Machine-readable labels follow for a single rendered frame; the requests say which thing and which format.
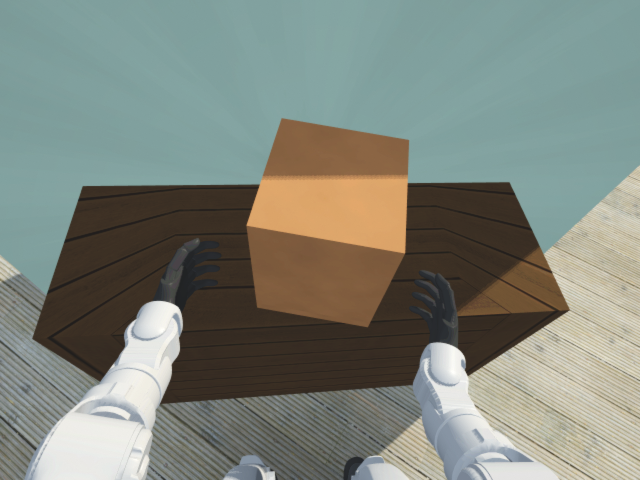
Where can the left robot shin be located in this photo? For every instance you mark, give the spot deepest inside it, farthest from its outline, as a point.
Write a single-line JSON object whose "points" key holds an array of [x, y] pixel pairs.
{"points": [[251, 459]]}

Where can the right robot forearm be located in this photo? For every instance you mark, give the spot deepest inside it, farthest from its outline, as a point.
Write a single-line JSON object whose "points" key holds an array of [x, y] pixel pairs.
{"points": [[452, 424]]}

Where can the robot right hand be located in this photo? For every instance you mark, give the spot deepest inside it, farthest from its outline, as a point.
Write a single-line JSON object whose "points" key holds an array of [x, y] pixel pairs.
{"points": [[443, 322]]}

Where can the right robot foot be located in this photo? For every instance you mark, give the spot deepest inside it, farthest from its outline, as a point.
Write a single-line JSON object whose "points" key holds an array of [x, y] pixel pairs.
{"points": [[351, 467]]}

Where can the robot left upper arm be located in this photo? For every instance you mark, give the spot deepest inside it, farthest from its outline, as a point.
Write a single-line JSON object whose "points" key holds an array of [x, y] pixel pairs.
{"points": [[90, 447]]}

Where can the robot left hand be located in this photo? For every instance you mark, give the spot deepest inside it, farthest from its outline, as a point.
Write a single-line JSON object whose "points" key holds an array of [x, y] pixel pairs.
{"points": [[176, 284]]}

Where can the carton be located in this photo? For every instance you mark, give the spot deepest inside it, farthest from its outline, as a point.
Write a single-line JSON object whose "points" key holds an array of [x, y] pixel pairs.
{"points": [[327, 230]]}

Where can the pedestal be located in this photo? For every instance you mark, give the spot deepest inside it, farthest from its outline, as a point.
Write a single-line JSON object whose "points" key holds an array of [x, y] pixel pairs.
{"points": [[121, 239]]}

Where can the left robot forearm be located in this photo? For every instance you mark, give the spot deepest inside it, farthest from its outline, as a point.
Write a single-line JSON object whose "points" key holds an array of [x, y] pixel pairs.
{"points": [[134, 386]]}

